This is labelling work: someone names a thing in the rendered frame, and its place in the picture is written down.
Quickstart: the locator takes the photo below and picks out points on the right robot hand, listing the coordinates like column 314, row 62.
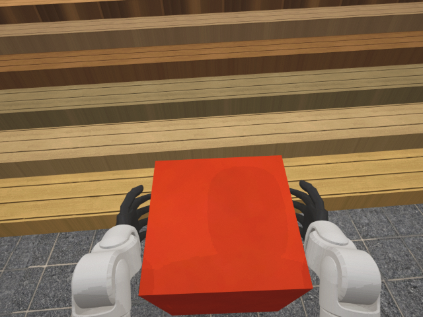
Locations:
column 314, row 209

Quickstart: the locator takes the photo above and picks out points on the carton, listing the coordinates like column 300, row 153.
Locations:
column 222, row 237

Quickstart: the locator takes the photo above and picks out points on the right robot forearm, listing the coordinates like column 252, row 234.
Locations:
column 350, row 281

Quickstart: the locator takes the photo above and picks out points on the left robot hand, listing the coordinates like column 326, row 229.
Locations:
column 129, row 212

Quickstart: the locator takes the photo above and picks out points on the left robot forearm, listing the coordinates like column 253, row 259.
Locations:
column 100, row 284

